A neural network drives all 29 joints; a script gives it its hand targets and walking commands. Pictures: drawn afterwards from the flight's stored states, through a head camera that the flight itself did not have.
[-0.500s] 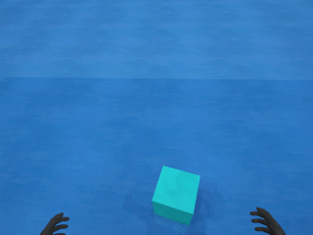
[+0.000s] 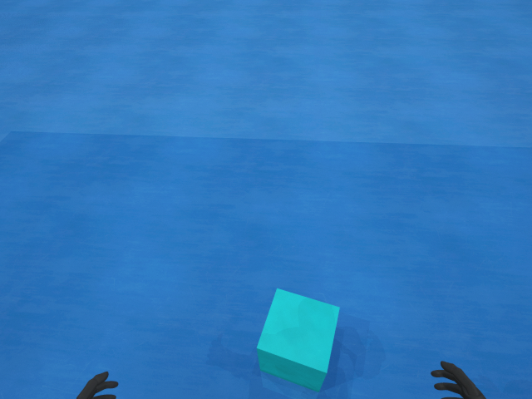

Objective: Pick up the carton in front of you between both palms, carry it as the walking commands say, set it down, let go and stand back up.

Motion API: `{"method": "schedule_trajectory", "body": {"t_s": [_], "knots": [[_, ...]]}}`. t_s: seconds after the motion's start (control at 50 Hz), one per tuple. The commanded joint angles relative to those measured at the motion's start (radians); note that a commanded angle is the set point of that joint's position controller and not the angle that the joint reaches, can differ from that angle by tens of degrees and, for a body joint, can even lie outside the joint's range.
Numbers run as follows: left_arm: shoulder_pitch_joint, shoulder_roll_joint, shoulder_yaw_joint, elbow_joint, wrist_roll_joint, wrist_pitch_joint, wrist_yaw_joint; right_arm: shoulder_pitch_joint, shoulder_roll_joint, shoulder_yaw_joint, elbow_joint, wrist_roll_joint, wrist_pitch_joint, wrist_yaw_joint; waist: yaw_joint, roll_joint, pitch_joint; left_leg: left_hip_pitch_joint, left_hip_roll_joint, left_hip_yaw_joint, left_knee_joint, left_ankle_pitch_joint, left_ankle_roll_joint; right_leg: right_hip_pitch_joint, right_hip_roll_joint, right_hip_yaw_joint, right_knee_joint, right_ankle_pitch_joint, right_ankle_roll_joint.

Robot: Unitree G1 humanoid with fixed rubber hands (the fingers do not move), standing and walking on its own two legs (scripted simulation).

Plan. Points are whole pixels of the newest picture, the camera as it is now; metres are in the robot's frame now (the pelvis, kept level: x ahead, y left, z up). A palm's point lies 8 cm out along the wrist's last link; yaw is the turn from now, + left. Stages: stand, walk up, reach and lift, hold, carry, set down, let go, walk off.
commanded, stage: stand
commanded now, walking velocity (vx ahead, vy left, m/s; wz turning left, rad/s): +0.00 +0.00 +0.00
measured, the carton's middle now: (298, 340) +0.42 -0.07 -0.65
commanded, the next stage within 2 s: none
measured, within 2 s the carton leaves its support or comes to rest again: neither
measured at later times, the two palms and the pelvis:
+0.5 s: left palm out of the picture +0.08 +0.31 -0.09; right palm out of the picture +0.08 -0.30 -0.10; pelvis -0.02 +0.01 +0.01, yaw +0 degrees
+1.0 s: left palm out of the picture +0.07 +0.32 -0.09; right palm out of the picture +0.07 -0.30 -0.10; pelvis -0.03 +0.01 +0.01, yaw +0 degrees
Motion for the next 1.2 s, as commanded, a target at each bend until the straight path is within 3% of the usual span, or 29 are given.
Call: {"method": "schedule_trajectory", "body": {"t_s": [0.0, 0.42, 1.18], "knots": [[-0.036, 0.169, 0.036, -0.035, -0.001, -0.012, 0.003, -0.029, -0.145, -0.031, -0.035, 0.001, -0.014, -0.004, 0.001, -0.027, -0.052, -0.019, 0.096, -0.065, -0.044, 0.325, 0.02, 0.052, -0.144, 0.125, -0.059, 0.342, 0.018], [-0.064, 0.194, 0.023, 0.076, -0.005, -0.019, -0.004, -0.051, -0.166, -0.023, 0.082, 0.005, -0.023, 0.003, 0.001, -0.029, -0.013, -0.029, 0.109, -0.083, -0.128, 0.22, 0.026, 0.051, -0.155, 0.14, -0.13, 0.206, 0.016], [-0.082, 0.224, 0.002, 0.142, -0.014, -0.025, -0.005, -0.063, -0.189, -0.016, 0.158, 0.015, -0.022, 0.008, -0.002, -0.032, -0.02, -0.016, 0.115, -0.083, -0.151, 0.24, 0.029, 0.061, -0.168, 0.145, -0.148, 0.227, 0.011]]}}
